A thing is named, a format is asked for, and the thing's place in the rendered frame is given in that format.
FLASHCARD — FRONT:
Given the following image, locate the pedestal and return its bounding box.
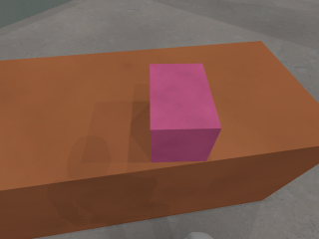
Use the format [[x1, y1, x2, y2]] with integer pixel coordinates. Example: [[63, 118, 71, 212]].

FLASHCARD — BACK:
[[0, 41, 319, 239]]

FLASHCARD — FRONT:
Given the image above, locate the carton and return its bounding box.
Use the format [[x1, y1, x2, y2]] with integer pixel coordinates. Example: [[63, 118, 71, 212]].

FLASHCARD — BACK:
[[150, 63, 221, 162]]

